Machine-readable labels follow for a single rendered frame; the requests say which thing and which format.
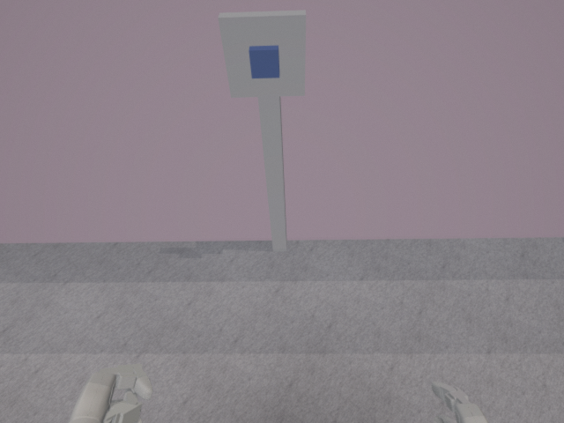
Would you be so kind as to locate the right robot hand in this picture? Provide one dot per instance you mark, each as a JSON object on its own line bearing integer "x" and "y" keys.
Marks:
{"x": 457, "y": 401}

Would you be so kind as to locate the left robot hand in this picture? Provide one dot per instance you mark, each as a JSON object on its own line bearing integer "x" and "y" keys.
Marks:
{"x": 95, "y": 400}

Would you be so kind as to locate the panel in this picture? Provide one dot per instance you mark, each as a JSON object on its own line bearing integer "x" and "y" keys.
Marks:
{"x": 287, "y": 30}

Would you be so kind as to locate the button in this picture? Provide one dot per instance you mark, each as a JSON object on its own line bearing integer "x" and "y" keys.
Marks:
{"x": 264, "y": 61}

